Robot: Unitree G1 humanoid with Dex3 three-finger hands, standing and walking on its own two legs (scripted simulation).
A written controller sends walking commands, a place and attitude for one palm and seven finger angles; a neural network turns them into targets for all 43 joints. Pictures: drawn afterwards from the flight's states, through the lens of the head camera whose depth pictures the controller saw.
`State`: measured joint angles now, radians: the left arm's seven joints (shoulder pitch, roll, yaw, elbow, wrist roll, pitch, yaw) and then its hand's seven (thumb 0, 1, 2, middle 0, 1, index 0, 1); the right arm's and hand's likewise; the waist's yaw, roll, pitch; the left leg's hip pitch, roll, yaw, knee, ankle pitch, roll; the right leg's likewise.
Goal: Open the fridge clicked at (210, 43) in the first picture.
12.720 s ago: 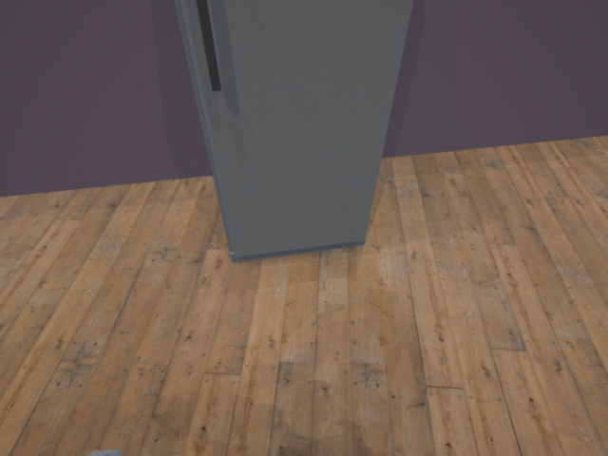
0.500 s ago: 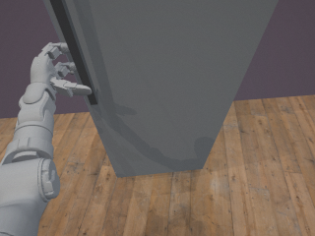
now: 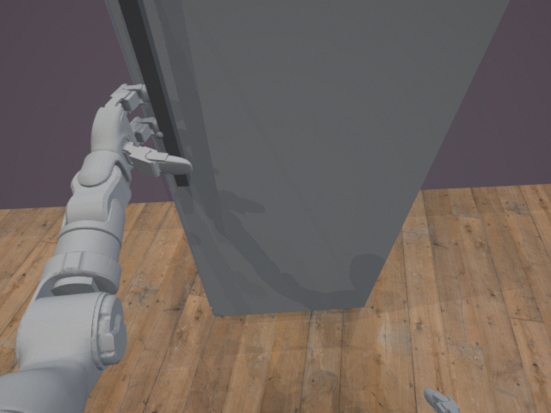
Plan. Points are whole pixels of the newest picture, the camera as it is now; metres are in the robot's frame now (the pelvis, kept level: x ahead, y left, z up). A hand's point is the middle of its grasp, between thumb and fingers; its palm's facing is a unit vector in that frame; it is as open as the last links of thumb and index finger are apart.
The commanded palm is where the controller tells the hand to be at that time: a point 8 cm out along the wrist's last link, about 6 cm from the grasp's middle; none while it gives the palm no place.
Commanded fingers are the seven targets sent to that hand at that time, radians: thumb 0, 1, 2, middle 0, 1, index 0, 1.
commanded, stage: slide the fingers in behind the handle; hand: left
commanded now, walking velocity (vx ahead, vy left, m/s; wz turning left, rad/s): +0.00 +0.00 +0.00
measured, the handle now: (155, 68) +0.51 +0.18 +0.25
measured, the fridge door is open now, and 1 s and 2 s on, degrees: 0 0 0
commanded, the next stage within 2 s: grip the handle and tug to test in 1.10 s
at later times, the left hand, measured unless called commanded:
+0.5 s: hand (179, 134) +0.46 +0.16 +0.18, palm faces +0.08 -1.00 +0.01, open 14.0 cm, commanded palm +0.43 +0.20 +0.18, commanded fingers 0.00 -0.50 0.30 -0.30 -1.20 -0.30 -1.20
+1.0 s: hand (178, 135) +0.45 +0.16 +0.18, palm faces +0.10 -1.00 +0.01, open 14.2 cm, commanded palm +0.42 +0.20 +0.18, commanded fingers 0.00 -0.50 0.30 -0.30 -1.20 -0.30 -1.20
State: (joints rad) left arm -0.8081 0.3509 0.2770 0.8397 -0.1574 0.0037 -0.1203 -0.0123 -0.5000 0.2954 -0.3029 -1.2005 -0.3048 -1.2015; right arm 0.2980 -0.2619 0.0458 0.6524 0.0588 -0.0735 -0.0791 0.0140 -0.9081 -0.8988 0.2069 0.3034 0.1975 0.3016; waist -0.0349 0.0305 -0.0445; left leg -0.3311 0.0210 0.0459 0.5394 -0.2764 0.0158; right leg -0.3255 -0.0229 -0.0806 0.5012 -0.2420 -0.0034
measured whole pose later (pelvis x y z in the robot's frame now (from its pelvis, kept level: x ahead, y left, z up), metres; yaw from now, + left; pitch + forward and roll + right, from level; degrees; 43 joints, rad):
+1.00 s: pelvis +0.00 -0.01 +0.00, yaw +0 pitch +3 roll -1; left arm -0.77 0.29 0.24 0.77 -0.15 0.02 -0.05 -0.01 -0.50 0.30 -0.27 -1.20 -0.27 -1.18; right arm 0.29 -0.26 0.03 0.66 0.05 -0.06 -0.08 0.01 -0.91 -0.90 0.21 0.30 0.20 0.30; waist -0.03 0.04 -0.04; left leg -0.29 0.03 0.05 0.52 -0.27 0.01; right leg -0.30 -0.01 -0.08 0.49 -0.24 -0.01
